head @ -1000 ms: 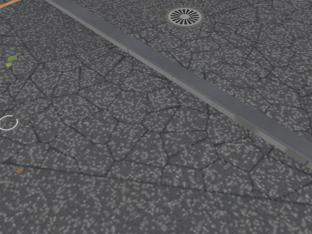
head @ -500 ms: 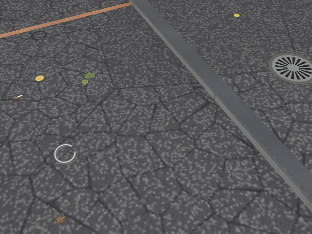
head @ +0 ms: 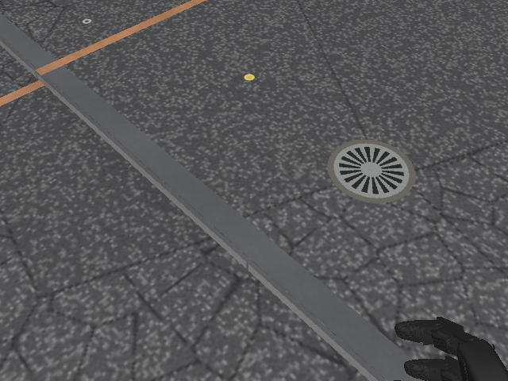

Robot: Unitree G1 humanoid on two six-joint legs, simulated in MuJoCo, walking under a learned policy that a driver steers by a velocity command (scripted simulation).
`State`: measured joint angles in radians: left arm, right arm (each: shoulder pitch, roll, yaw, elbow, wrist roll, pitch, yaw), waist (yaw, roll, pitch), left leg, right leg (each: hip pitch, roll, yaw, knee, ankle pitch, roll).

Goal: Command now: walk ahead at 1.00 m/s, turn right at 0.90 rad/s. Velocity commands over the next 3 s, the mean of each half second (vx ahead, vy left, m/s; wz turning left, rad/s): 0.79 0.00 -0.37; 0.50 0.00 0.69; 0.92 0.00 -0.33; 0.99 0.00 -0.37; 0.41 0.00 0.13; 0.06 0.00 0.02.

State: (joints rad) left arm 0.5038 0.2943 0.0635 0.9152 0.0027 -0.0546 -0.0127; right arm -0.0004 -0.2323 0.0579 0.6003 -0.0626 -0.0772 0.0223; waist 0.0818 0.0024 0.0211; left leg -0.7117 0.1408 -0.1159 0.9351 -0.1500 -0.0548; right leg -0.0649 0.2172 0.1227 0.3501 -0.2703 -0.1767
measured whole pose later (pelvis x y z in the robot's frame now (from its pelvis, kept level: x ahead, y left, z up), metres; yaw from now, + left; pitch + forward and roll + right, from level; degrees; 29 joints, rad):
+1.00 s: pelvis +0.74 +0.06 -0.01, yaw +14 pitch +2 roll +2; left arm 0.07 0.21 -0.03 0.57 0.06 -0.03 -0.02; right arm 0.48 -0.27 -0.06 0.79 -0.03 -0.02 0.00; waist -0.04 -0.04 -0.06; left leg -0.26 -0.09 -0.06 0.54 -0.33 0.08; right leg -0.81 -0.09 0.04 1.44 -0.44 0.00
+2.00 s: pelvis +1.57 +0.03 +0.02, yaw -10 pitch +3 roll +1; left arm -0.11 0.26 -0.01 0.57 0.06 -0.07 -0.05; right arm 0.63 -0.26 -0.03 0.94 -0.01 -0.08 0.01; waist -0.13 -0.02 0.01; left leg 0.18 0.02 0.04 0.39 -0.48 0.01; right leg -0.59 0.01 -0.03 0.60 -0.11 -0.10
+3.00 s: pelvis +1.98 -0.04 +0.05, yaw -5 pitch -1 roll +0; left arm 0.20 0.22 0.02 0.98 0.01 -0.02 0.03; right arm 0.16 -0.23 -0.04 0.92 -0.01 0.00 -0.02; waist 0.00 0.01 0.02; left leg -0.30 -0.03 -0.01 0.51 -0.19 0.01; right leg -0.21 -0.01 0.02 0.54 -0.31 0.01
